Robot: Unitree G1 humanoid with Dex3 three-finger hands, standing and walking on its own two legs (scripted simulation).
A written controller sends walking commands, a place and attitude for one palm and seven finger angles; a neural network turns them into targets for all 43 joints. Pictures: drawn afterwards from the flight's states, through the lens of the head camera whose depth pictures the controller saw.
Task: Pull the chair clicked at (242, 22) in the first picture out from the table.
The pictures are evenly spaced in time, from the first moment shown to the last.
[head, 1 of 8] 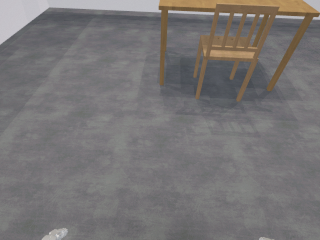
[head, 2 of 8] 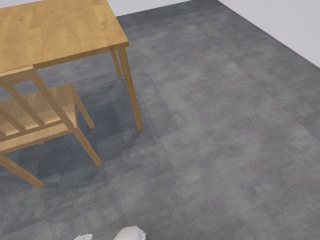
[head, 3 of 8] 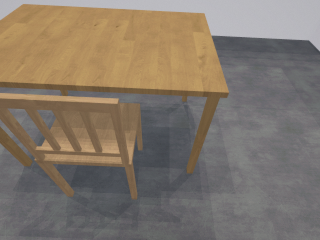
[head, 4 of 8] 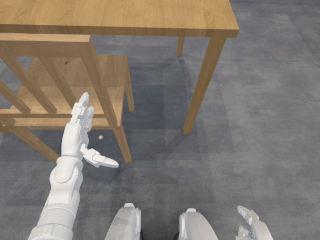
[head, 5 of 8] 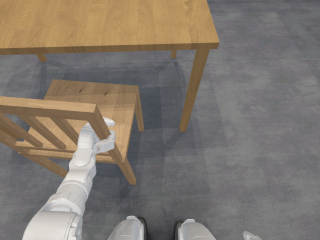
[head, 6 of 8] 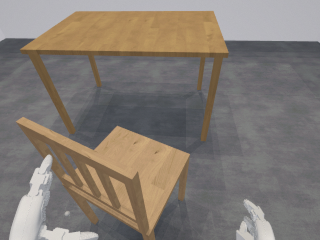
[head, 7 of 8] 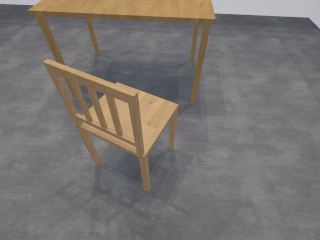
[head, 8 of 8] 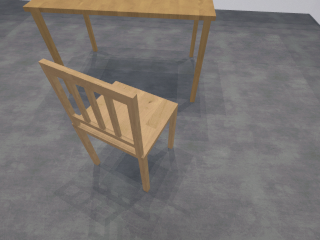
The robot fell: no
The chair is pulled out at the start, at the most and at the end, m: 0.00 0.58 0.58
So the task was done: yes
